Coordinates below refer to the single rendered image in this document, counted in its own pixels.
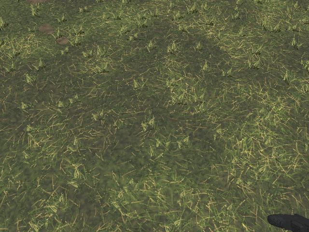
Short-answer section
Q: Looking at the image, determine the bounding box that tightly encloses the robot right hand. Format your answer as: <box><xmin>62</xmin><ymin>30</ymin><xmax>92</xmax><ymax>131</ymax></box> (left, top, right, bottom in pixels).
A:
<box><xmin>267</xmin><ymin>214</ymin><xmax>309</xmax><ymax>232</ymax></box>

